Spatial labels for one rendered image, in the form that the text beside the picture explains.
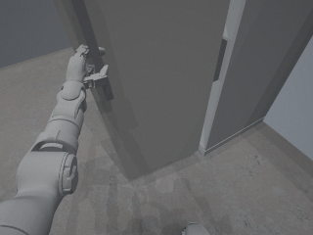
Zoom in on handle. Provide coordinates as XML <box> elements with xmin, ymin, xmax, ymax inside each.
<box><xmin>71</xmin><ymin>0</ymin><xmax>114</xmax><ymax>101</ymax></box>

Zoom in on left robot upper arm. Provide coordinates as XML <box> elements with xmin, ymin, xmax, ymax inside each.
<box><xmin>0</xmin><ymin>151</ymin><xmax>79</xmax><ymax>235</ymax></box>

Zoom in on left robot hand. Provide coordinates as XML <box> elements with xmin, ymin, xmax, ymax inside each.
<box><xmin>66</xmin><ymin>44</ymin><xmax>109</xmax><ymax>89</ymax></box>

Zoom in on robot right thigh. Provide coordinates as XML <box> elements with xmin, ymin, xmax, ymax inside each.
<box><xmin>182</xmin><ymin>224</ymin><xmax>210</xmax><ymax>235</ymax></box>

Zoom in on fridge door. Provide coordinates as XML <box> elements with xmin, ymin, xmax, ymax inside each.
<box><xmin>53</xmin><ymin>0</ymin><xmax>231</xmax><ymax>179</ymax></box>

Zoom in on left robot forearm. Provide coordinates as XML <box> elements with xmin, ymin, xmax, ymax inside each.
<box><xmin>16</xmin><ymin>80</ymin><xmax>87</xmax><ymax>192</ymax></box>

